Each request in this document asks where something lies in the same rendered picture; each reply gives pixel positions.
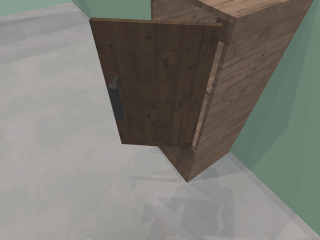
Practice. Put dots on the cupboard door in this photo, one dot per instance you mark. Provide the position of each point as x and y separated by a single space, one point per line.
163 68

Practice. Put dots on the handle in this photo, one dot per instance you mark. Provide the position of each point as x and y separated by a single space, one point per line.
115 99

